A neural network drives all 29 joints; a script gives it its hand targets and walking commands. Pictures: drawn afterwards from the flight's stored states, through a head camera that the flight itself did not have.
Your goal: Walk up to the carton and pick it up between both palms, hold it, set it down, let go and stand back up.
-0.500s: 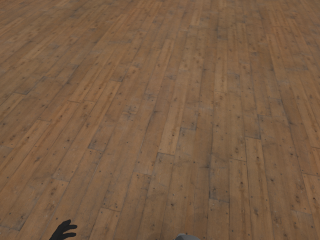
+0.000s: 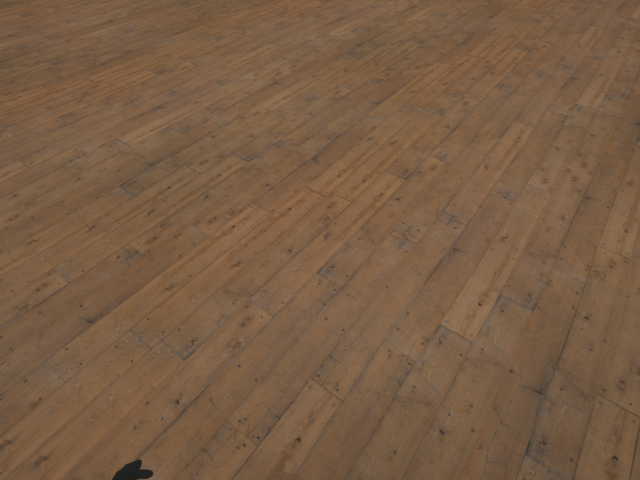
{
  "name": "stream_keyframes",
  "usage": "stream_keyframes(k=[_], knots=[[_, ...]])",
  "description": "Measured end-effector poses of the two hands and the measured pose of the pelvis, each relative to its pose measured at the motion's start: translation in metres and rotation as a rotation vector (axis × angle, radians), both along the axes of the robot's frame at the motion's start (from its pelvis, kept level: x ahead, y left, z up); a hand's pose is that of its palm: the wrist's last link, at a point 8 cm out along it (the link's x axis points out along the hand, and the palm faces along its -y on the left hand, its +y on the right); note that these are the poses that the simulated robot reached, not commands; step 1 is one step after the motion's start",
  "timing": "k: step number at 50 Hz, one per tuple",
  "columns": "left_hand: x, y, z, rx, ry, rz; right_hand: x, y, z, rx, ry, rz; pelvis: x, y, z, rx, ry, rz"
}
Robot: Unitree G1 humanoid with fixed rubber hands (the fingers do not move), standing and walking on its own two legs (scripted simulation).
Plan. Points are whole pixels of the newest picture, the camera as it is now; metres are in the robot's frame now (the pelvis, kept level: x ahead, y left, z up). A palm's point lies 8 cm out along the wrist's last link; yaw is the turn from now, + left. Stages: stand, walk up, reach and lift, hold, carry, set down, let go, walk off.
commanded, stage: walk up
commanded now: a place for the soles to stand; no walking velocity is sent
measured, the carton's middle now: out of the picture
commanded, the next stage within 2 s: none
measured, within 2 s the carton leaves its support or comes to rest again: neither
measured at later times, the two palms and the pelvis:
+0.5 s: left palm out of the picture -0.06 +0.43 -0.11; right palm out of the picture +0.15 -0.10 -0.08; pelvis +0.01 +0.14 +0.02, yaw +28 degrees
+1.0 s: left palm out of the picture -0.10 +0.39 -0.09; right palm (212, 352) +0.37 +0.16 -0.13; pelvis +0.11 +0.25 +0.01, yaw +56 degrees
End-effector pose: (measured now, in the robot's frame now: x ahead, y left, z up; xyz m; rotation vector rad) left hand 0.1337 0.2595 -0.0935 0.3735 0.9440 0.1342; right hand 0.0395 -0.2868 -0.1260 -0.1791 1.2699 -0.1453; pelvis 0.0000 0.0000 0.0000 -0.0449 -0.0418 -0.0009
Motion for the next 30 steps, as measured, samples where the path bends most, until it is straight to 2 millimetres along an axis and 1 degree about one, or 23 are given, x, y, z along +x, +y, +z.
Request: stream_keyframes(k=[4, 6, 7, 9, 11, 12, 14, 18, 21, 23, 26, 30], knots=[[-0.032, 0.058, -0.026, -0.013, 0.018, 0.076, 0.016, 0.046, 0.005, -0.027, -0.03, 0.087, -0.011, 0.034, -0.012, -0.029, -0.004, 0.071], [-0.049, 0.086, -0.04, -0.024, 0.057, 0.11, 0.017, 0.066, 0.012, -0.049, -0.064, 0.077, -0.014, 0.048, -0.014, -0.002, -0.025, 0.091], [-0.058, 0.096, -0.045, -0.041, 0.077, 0.131, 0.015, 0.075, 0.017, -0.058, -0.07, 0.067, -0.014, 0.054, -0.013, -0.003, -0.025, 0.11], [-0.073, 0.108, -0.046, -0.086, 0.096, 0.185, 0.008, 0.09, 0.029, -0.082, -0.044, 0.064, -0.013, 0.064, -0.004, -0.022, -0.01, 0.171], [-0.085, 0.116, -0.039, -0.121, 0.089, 0.239, 0.004, 0.1, 0.043, -0.114, 0.007, 0.097, -0.012, 0.075, 0.008, -0.036, 0.006, 0.225], [-0.091, 0.119, -0.036, -0.131, 0.084, 0.259, 0.005, 0.103, 0.049, -0.129, 0.027, 0.122, -0.012, 0.081, 0.013, -0.039, 0.013, 0.242], [-0.107, 0.126, -0.031, -0.137, 0.088, 0.289, 0.012, 0.109, 0.056, -0.152, 0.041, 0.17, -0.013, 0.093, 0.018, -0.041, 0.021, 0.274], [-0.144, 0.143, -0.029, -0.123, 0.137, 0.367, 0.04, 0.128, 0.057, -0.155, 0.022, 0.26, -0.012, 0.113, 0.019, -0.026, 0.025, 0.355], [-0.17, 0.156, -0.027, -0.107, 0.173, 0.453, 0.069, 0.152, 0.052, -0.132, -0.005, 0.33, -0.005, 0.125, 0.018, -0.01, 0.034, 0.407], [-0.184, 0.163, -0.024, -0.095, 0.186, 0.513, 0.091, 0.17, 0.049, -0.109, -0.03, 0.381, 0.002, 0.131, 0.018, -0.005, 0.043, 0.445], [-0.195, 0.169, -0.018, -0.077, 0.177, 0.6, 0.125, 0.199, 0.043, -0.077, -0.061, 0.466, 0.013, 0.141, 0.017, -0.003, 0.055, 0.509], [-0.2, 0.171, -0.011, -0.053, 0.147, 0.698, 0.17, 0.236, 0.032, -0.031, -0.09, 0.572, 0.03, 0.153, 0.015, 0.013, 0.071, 0.58]])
